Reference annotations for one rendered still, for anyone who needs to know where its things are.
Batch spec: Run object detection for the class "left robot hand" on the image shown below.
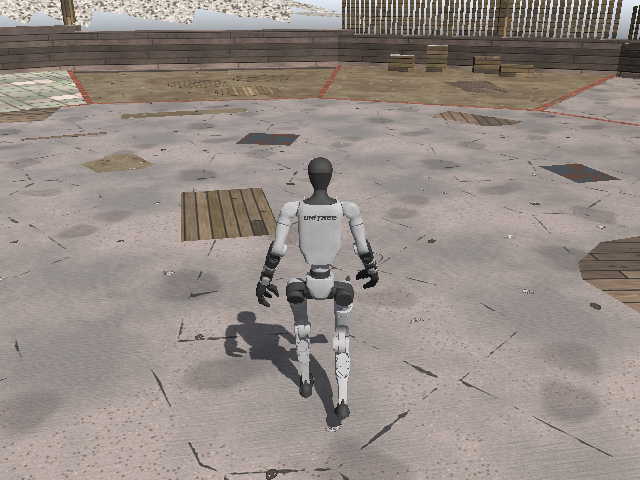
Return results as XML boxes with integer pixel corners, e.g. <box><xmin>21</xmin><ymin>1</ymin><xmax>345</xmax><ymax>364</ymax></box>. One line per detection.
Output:
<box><xmin>256</xmin><ymin>282</ymin><xmax>279</xmax><ymax>307</ymax></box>

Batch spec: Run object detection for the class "right robot upper arm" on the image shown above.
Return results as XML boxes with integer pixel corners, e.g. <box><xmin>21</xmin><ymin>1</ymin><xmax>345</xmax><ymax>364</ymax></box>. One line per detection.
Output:
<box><xmin>341</xmin><ymin>201</ymin><xmax>369</xmax><ymax>255</ymax></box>

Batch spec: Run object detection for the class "robot left shin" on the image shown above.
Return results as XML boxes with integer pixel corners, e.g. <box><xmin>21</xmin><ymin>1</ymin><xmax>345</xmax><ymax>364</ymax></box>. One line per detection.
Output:
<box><xmin>294</xmin><ymin>322</ymin><xmax>310</xmax><ymax>385</ymax></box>

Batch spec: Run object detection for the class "left robot upper arm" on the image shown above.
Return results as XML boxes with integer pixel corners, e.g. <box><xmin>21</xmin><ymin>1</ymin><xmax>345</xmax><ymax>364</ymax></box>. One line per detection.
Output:
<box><xmin>271</xmin><ymin>201</ymin><xmax>300</xmax><ymax>257</ymax></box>

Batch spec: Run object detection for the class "left robot forearm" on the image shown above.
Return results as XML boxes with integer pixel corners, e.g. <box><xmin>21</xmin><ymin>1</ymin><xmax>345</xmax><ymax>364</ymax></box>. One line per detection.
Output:
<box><xmin>259</xmin><ymin>241</ymin><xmax>281</xmax><ymax>286</ymax></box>

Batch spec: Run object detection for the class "left robot thigh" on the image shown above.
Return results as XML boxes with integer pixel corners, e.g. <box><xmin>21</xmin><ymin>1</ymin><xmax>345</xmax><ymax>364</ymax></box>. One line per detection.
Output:
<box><xmin>286</xmin><ymin>278</ymin><xmax>311</xmax><ymax>339</ymax></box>

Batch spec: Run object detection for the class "right robot hand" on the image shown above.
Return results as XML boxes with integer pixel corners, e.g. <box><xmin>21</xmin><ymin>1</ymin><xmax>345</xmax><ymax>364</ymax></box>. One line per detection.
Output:
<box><xmin>356</xmin><ymin>270</ymin><xmax>379</xmax><ymax>289</ymax></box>

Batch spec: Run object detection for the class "right robot forearm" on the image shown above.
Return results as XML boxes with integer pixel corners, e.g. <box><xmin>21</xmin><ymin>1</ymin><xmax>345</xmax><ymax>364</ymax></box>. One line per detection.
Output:
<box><xmin>359</xmin><ymin>239</ymin><xmax>377</xmax><ymax>274</ymax></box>

